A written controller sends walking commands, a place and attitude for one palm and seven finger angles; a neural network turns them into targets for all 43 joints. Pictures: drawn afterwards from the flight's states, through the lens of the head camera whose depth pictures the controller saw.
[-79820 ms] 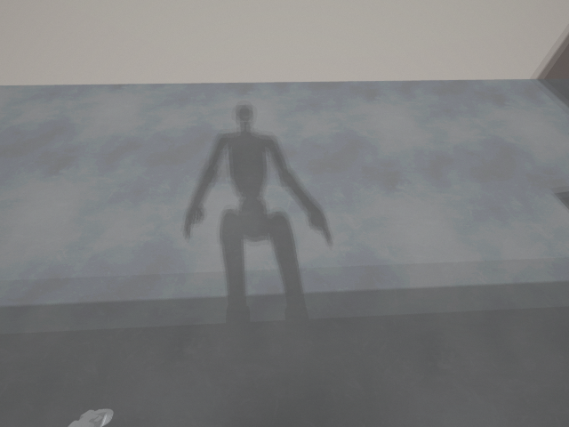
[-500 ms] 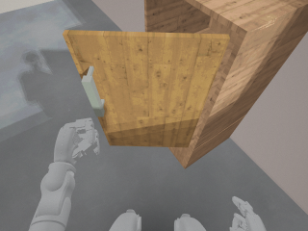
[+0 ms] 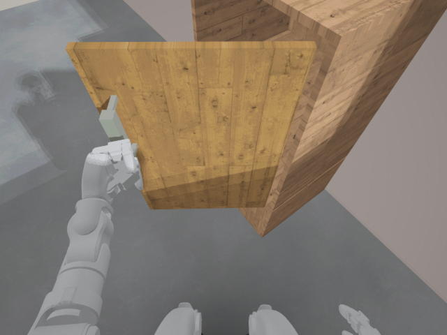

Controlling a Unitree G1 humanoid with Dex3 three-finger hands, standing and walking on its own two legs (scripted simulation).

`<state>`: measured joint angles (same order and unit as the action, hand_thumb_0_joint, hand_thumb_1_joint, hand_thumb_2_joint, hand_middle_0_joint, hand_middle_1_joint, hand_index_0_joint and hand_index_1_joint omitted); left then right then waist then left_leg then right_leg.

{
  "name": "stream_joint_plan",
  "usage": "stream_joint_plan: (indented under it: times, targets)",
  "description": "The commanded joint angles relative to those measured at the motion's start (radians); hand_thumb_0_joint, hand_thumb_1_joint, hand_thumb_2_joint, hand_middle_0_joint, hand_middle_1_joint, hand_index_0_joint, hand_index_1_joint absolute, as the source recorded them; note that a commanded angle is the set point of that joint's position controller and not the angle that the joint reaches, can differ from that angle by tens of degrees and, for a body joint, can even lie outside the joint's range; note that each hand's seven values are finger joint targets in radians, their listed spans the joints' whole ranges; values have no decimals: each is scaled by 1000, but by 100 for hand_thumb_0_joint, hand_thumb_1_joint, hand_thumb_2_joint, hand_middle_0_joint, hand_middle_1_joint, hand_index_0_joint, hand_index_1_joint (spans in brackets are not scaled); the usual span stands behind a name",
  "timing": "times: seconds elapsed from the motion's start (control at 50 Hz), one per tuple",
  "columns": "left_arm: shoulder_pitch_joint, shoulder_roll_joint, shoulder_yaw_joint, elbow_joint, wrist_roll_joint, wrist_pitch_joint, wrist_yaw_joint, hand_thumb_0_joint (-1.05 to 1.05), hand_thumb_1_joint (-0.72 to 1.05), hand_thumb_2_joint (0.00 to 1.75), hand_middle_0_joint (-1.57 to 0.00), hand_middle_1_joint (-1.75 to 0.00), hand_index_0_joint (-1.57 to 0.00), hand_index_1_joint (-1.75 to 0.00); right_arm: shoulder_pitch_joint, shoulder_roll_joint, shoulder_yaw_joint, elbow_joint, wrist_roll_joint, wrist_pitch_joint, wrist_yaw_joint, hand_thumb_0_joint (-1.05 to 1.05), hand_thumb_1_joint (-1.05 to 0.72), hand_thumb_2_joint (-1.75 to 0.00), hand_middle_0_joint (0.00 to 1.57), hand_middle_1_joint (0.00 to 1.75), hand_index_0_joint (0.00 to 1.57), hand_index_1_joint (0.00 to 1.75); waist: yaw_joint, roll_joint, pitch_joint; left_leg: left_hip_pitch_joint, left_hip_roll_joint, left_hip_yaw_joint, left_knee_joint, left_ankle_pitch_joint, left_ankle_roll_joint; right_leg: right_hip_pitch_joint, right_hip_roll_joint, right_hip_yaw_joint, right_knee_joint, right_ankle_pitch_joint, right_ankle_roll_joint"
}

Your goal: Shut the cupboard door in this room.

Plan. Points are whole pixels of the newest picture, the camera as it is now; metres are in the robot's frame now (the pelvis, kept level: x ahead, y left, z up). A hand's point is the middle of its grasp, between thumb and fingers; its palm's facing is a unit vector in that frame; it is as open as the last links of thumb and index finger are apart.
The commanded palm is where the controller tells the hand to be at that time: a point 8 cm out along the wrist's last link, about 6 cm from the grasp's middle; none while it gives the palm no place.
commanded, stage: bring the fist close to the handle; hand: left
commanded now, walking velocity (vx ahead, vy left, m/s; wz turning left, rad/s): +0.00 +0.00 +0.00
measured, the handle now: (123, 134) +0.48 +0.21 +0.04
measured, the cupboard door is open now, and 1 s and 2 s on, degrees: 55 48 34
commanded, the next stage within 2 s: push the door shut along its arc in 0.24 s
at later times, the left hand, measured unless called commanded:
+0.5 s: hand (133, 174) +0.38 +0.17 +0.05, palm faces -0.01 -1.00 -0.04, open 3.1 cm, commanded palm +0.37 +0.22 +0.05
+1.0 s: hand (138, 146) +0.44 +0.17 +0.05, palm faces -0.13 -0.99 -0.05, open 3.1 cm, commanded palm +0.44 +0.21 +0.05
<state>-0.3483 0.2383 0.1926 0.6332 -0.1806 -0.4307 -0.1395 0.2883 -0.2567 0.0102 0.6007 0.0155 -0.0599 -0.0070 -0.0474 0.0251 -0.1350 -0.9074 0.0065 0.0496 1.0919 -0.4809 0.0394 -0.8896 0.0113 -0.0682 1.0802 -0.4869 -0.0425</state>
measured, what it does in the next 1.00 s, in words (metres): stands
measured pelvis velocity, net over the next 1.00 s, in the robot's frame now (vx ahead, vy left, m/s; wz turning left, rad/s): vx -0.02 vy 0.01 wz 0.01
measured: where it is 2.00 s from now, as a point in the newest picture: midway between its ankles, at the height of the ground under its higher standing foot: outside the picture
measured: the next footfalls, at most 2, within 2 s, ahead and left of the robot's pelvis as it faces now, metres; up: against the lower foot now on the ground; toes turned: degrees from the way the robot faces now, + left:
none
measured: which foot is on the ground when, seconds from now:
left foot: down 0.00-1.00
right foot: down 0.00-1.00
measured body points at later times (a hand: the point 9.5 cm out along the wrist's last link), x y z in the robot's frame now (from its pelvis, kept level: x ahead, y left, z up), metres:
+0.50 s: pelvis -0.01 +0.00 +0.00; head +0.08 +0.00 +0.44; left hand +0.38 +0.22 +0.05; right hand +0.13 -0.25 -0.11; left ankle +0.03 +0.10 -0.66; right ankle +0.02 -0.10 -0.66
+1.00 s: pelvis -0.02 +0.01 -0.01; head +0.09 +0.02 +0.42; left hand +0.44 +0.22 +0.06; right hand +0.04 -0.26 -0.13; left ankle +0.02 +0.10 -0.66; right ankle +0.02 -0.10 -0.66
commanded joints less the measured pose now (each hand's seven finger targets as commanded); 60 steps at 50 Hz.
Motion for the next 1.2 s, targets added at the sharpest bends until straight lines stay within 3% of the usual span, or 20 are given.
stream_joint_plan:
  times: [0.0, 0.14, 0.2, 0.22, 0.26, 0.3, 0.34, 0.42, 0.54, 0.56, 0.62, 0.7, 0.74, 0.82, 0.92, 0.98, 1.02, 1.06, 1.12, 1.18]
  targets:
    - [-219, 151, 51, -211, -14, -83, 7, 0, 90, 90, -130, -150, -130, -150, 28, -140, -59, -118, 3, -38, -8, 0, -90, -90, 20, 30, 20, 30, 15, -19, -360, 188, -7, -63, -143, 278, -12, 250, 4, 69, -146, 338, 18]
    - [-293, 148, 32, -208, -13, -112, 2, 0, 90, 90, -130, -150, -130, -150, 14, -141, -57, -101, 4, -40, -17, 0, -90, -90, 20, 30, 20, 30, -11, -16, -306, 165, -9, -63, -143, 189, -7, 210, -1, 83, -170, 242, 21]
    - [-325, 187, 59, -197, -11, -118, -5, 0, 90, 90, -130, -150, -130, -150, 13, -144, -58, -96, 4, -42, -25, 0, -90, -90, 20, 30, 20, 30, -7, -7, -331, 166, -8, -66, -138, 184, -7, 213, -2, 88, -165, 231, 20]
    - [-333, 156, 35, -206, -14, -120, -10, 0, 90, 90, -130, -150, -130, -150, 10, -141, -59, -97, 3, -45, -24, 0, -90, -90, 20, 30, 20, 30, -9, 9, -350, 190, -9, -68, -138, 194, -8, 206, -1, 81, -160, 241, 19]
    - [-296, 179, 60, -186, -23, -111, -15, 0, 90, 90, -130, -150, -130, -150, 17, -148, -59, -101, 4, -47, -25, 0, -90, -90, 20, 30, 20, 30, -1, -1, -361, 193, -9, -69, -137, 214, -8, 221, 2, 79, -159, 260, 18]
    - [-281, 155, 40, -175, -22, -103, -21, 0, 90, 90, -130, -150, -130, -150, 13, -144, -56, -102, 6, -45, -22, 0, -90, -90, 20, 30, 20, 30, 3, 7, -354, 204, -6, -75, -147, 229, -12, 211, 3, 68, -152, 273, 16]
    - [-304, 129, 11, -186, -23, -98, -25, 0, 90, 90, -130, -150, -130, -150, 12, -144, -58, -103, 7, -47, -20, 0, -90, -90, 20, 30, 20, 30, -6, 8, -352, 216, -6, -76, -144, 224, -12, 196, 3, 67, -156, 268, 18]
    - [-439, 189, 35, -98, -4, -88, -36, 0, 90, 90, -130, -150, -130, -150, 23, -152, -52, -85, 9, -41, -28, 0, -90, -90, 20, 30, 20, 30, -37, -23, -289, 165, -4, -83, -134, 161, -8, 155, 0, 73, -162, 207, 20]
    - [-542, 204, 42, -25, -5, -97, -67, 0, 90, 90, -130, -150, -130, -150, 41, -158, -52, -72, 7, -46, -28, 0, -90, -90, 20, 30, 20, 30, -33, 40, -376, 219, -5, -98, -115, 217, -16, 131, 4, 62, -129, 244, 10]
    - [-557, 227, 57, 16, -4, -90, -73, 0, 90, 90, -130, -150, -130, -150, 55, -164, -52, -68, 6, -44, -29, 0, -90, -90, 20, 30, 20, 30, -43, 8, -369, 202, -6, -101, -109, 225, -11, 134, 7, 61, -127, 254, 11]
    - [-596, 241, 66, 53, 1, -83, -96, 0, 90, 90, -130, -150, -130, -150, 70, -166, -54, -69, 6, -35, -25, 0, -90, -90, 20, 30, 20, 30, -39, 16, -402, 201, -5, -102, -104, 244, -12, 139, 5, 63, -115, 272, 11]
    - [-652, 257, 64, 100, -1, -80, -130, 0, 90, 90, -130, -150, -130, -150, 89, -169, -54, -63, 10, -24, -24, 0, -90, -90, 20, 30, 20, 30, -57, -3, -393, 180, -5, -100, -92, 245, -8, 135, 6, 69, -119, 279, 12]
    - [-739, 246, 40, 122, 1, -83, -145, 0, 90, 90, -130, -150, -130, -150, 95, -171, -53, -51, 12, -23, -24, 0, -90, -90, 20, 30, 20, 30, -78, 19, -369, 181, -3, -108, -92, 206, -7, 88, 8, 65, -122, 232, 11]
    - [-780, 256, 43, 158, 1, -91, -165, 0, 90, 90, -130, -150, -130, -150, 118, -182, -59, -38, 10, -19, -22, 0, -90, -90, 20, 30, 20, 30, -84, 35, -410, 220, 1, -122, -87, 218, -8, 51, 12, 58, -116, 216, 8]
    - [-905, 243, 3, 214, 9, -86, -184, 0, 90, 90, -130, -150, -130, -150, 141, -193, -58, -17, 10, -16, -21, 0, -90, -90, 20, 30, 20, 30, -123, 57, -388, 227, 7, -148, -85, 179, -7, -32, 15, 48, -113, 159, 5]
    - [-957, 310, 46, 238, 14, -86, -187, 0, 90, 90, -130, -150, -130, -150, 158, -205, -59, -7, 7, -17, -22, 0, -90, -90, 20, 30, 20, 30, -128, 66, -425, 227, 7, -153, -72, 181, -6, -38, 17, 51, -105, 155, 3]
    - [-986, 271, 4, 261, 25, -82, -195, 0, 90, 90, -130, -150, -130, -150, 161, -202, -56, -5, 6, -17, -19, 0, -90, -90, 20, 30, 20, 30, -142, 92, -414, 239, 10, -166, -75, 168, -9, -85, 18, 44, -99, 136, 2]
    - [-1030, 299, 22, 288, 25, -78, -193, 0, 90, 90, -130, -150, -130, -150, 179, -209, -55, 1, 4, -19, -20, 0, -90, -90, 20, 30, 20, 30, -156, 79, -401, 223, 10, -171, -68, 151, -4, -97, 22, 43, -99, 123, 1]
    - [-1047, 327, 39, 295, 32, -68, -204, 0, 90, 90, -130, -150, -130, -150, 187, -212, -54, -2, 1, -18, -17, 0, -90, -90, 20, 30, 20, 30, -151, 105, -467, 234, 11, -169, -52, 191, -5, -87, 22, 46, -87, 146, 1]
    - [-1060, 377, 72, 329, 37, -56, -215, 0, 90, 90, -130, -150, -130, -150, 200, -214, -48, 0, 0, -13, -16, 0, -90, -90, 20, 30, 20, 30, -154, 101, -463, 205, 12, -161, -34, 230, -2, -70, 26, 49, -81, 176, 0]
